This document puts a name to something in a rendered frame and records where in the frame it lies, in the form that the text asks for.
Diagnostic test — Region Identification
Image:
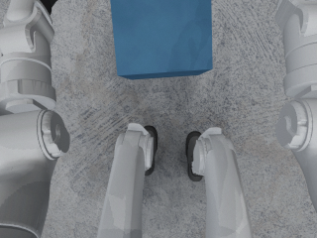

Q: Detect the right robot forearm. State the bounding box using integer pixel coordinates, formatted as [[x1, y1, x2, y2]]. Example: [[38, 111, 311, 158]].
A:
[[274, 0, 317, 99]]

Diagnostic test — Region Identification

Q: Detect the left robot thigh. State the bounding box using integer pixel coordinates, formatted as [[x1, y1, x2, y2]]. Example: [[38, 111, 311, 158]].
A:
[[96, 130, 154, 238]]

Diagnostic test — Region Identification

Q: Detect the left robot upper arm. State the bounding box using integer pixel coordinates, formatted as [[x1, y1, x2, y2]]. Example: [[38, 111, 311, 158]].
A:
[[0, 109, 70, 238]]

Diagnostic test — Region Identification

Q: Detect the left robot forearm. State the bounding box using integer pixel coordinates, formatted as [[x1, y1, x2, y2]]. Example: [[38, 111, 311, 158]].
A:
[[0, 0, 56, 116]]

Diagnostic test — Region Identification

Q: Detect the robot left shin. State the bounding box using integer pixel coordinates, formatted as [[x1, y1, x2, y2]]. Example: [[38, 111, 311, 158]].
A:
[[114, 123, 150, 169]]

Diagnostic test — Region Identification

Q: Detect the carton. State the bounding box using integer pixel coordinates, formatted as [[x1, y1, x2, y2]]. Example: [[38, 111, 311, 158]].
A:
[[110, 0, 213, 80]]

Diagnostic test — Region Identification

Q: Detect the right robot upper arm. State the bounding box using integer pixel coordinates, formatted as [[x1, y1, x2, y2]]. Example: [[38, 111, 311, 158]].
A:
[[274, 97, 317, 213]]

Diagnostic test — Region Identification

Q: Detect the robot left hand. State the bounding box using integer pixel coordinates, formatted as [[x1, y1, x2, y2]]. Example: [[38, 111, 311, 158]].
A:
[[40, 0, 57, 14]]

